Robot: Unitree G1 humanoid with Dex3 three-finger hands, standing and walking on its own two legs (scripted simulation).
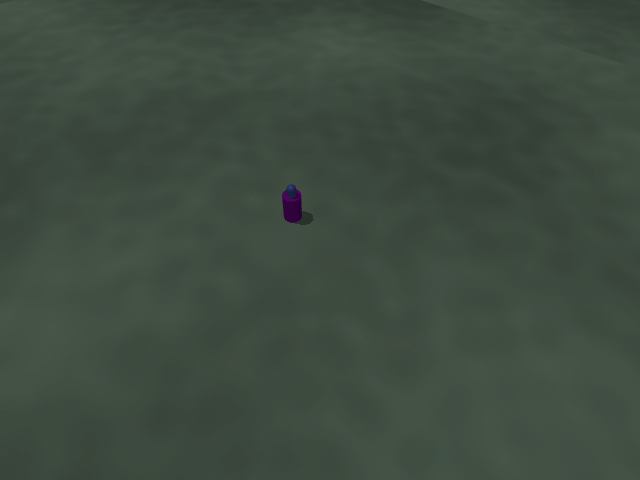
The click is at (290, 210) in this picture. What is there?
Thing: necked bottle
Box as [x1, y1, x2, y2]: [282, 184, 301, 222]
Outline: 289,184 282,193 284,218 287,221 294,222 301,217 300,193 294,185
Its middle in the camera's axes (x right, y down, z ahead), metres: -0.12 -0.17 +1.67
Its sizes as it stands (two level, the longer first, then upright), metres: 0.079 0.079 0.180
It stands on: the floor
